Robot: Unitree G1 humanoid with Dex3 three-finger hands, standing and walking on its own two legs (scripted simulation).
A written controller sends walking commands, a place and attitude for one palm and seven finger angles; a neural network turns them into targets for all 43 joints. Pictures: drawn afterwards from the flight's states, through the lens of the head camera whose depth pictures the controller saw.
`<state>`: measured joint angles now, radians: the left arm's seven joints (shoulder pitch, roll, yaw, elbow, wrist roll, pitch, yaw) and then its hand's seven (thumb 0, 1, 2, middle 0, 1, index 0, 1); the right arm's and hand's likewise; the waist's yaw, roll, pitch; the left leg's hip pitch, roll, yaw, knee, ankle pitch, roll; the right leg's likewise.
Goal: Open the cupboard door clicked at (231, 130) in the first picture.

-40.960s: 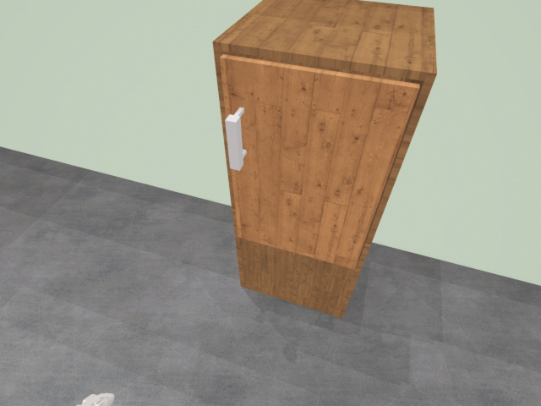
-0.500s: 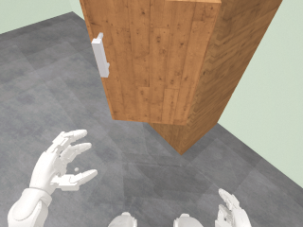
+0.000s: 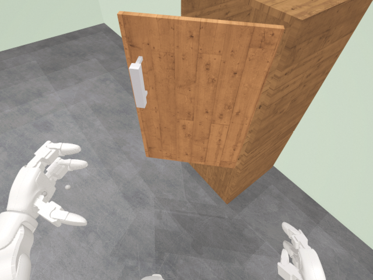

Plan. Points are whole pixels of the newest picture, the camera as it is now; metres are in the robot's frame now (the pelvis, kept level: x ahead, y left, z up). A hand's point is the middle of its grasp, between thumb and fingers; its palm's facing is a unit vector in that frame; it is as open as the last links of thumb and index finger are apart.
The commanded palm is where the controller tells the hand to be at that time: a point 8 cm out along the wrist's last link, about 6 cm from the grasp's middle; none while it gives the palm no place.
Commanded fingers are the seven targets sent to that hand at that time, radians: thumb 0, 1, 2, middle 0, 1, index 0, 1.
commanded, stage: raise the hand with hooked fingers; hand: left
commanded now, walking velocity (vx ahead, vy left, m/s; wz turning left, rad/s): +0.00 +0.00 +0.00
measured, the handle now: (140, 82) +0.60 +0.17 +0.07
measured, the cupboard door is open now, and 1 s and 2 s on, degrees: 44 44 44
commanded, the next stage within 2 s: move the hooked fingers beside the handle in 0.78 s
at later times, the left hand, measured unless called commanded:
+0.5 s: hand (68, 167) +0.30 +0.25 +0.10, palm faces -0.07 -1.00 -0.04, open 14.0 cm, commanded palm +0.27 +0.31 +0.10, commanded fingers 0.00 -0.50 0.30 -0.30 -1.20 -0.30 -1.20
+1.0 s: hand (67, 167) +0.30 +0.26 +0.09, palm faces -0.04 -1.00 -0.03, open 14.0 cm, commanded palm +0.29 +0.30 +0.10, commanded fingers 0.00 -0.50 0.30 -0.30 -1.20 -0.30 -1.20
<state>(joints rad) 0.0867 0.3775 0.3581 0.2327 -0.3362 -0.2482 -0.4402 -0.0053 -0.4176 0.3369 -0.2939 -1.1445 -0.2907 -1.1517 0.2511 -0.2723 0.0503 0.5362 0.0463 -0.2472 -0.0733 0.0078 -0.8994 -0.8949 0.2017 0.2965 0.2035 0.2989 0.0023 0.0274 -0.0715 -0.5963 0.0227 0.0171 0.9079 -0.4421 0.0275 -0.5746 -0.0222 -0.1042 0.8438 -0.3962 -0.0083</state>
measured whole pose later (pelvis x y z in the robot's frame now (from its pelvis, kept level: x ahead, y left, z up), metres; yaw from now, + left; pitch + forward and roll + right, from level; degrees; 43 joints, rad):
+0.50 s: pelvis +0.00 -0.01 +0.01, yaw -1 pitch +7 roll -1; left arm -0.07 0.44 0.44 0.44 -0.36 -0.22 -0.58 -0.01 -0.50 0.30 -0.30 -1.20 -0.29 -1.20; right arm 0.30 -0.30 0.04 0.57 0.05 -0.21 -0.08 0.01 -0.90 -0.89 0.20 0.30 0.20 0.30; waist -0.01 0.03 -0.05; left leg -0.53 0.03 0.04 0.81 -0.40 0.02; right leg -0.52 -0.01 -0.08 0.76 -0.36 -0.02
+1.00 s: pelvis +0.00 -0.01 +0.01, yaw +0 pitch +7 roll -1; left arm -0.14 0.43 0.43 0.52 -0.34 -0.24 -0.57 -0.01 -0.50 0.30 -0.30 -1.20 -0.30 -1.20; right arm 0.27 -0.29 0.06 0.57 0.05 -0.21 -0.10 0.01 -0.90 -0.89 0.20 0.30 0.20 0.30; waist 0.00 0.03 -0.04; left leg -0.54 0.02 0.03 0.82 -0.39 0.02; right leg -0.53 -0.02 -0.09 0.77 -0.36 -0.02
